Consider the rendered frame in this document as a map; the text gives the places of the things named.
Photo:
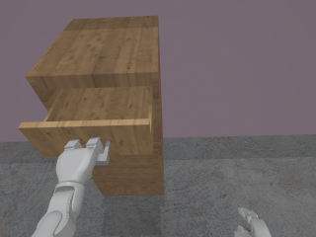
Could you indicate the drawer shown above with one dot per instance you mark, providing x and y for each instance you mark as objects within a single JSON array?
[{"x": 122, "y": 115}]

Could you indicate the robot left hand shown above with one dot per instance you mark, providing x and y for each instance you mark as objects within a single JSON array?
[{"x": 76, "y": 163}]

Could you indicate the robot right hand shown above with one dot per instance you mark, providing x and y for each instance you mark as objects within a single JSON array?
[{"x": 258, "y": 227}]

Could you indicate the left robot forearm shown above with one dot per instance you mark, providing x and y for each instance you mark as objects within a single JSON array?
[{"x": 63, "y": 209}]

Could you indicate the cabinet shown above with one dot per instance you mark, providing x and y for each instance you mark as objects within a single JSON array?
[{"x": 110, "y": 53}]

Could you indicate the handle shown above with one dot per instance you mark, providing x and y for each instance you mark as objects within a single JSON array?
[{"x": 103, "y": 158}]

